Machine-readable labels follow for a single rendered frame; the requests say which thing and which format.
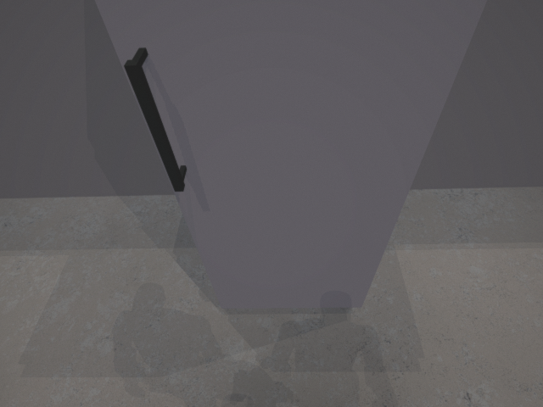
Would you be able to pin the handle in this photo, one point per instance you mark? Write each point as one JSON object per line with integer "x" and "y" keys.
{"x": 145, "y": 98}

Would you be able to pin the fridge door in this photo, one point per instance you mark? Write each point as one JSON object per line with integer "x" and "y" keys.
{"x": 302, "y": 124}

